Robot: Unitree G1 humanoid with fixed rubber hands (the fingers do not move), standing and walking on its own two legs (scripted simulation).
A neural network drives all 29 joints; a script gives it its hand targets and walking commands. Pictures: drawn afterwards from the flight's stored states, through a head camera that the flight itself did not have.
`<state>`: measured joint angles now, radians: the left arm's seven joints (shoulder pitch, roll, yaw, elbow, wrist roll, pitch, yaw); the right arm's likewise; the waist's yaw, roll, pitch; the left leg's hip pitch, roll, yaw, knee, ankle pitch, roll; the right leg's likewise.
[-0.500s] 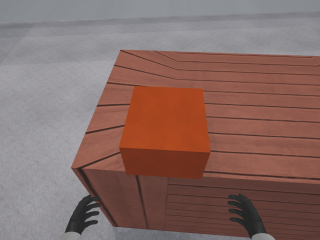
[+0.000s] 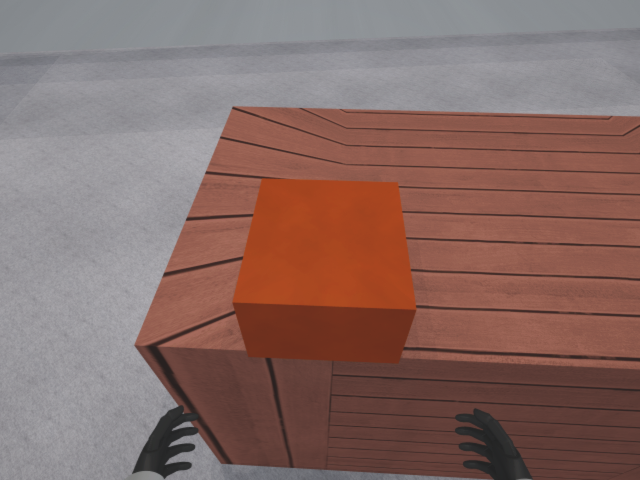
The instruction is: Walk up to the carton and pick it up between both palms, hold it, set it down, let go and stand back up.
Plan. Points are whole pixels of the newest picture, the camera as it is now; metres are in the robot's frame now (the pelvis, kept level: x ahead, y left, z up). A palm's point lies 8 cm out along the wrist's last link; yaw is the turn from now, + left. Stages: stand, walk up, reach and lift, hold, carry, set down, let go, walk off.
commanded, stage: let go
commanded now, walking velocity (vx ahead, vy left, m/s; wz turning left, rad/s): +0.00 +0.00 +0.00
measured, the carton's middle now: (326, 265) +0.43 +0.01 +0.01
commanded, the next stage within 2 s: stand in 0.20 s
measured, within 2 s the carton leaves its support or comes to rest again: neither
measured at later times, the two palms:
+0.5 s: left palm out of the picture +0.14 +0.30 -0.08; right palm out of the picture +0.14 -0.29 -0.09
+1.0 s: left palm out of the picture +0.11 +0.31 -0.10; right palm out of the picture +0.12 -0.29 -0.11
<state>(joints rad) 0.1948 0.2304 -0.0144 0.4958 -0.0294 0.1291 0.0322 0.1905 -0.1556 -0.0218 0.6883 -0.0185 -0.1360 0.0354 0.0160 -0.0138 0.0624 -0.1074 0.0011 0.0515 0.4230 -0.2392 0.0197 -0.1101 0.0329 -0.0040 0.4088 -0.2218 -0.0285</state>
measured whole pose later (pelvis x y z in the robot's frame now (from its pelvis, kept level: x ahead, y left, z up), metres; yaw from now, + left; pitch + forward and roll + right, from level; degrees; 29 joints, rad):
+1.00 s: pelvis +0.02 +0.01 +0.00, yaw +1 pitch -3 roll +0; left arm 0.14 0.36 0.00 0.98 0.02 -0.03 0.00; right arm 0.15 -0.36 -0.01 0.98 -0.02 -0.03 0.00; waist 0.00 0.02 0.02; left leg -0.09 -0.02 0.03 0.38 -0.24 0.03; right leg -0.09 0.01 -0.02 0.37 -0.23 -0.01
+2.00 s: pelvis +0.00 +0.01 +0.01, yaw +1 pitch -3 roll +0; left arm 0.12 0.37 -0.01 1.09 0.01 -0.03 0.00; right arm 0.12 -0.37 0.00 1.09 -0.01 -0.02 0.00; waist 0.00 0.01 0.03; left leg -0.08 -0.02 0.04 0.31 -0.18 0.03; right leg -0.08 0.01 0.00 0.31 -0.17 -0.01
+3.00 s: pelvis +0.02 +0.01 +0.01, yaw +1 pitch -3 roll +0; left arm 0.11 0.37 -0.01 1.11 0.01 -0.02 0.01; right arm 0.11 -0.37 0.00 1.10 -0.01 -0.02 -0.01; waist 0.00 0.01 0.04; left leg -0.06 -0.02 0.03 0.30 -0.19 0.03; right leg -0.06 0.02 0.00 0.29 -0.18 -0.01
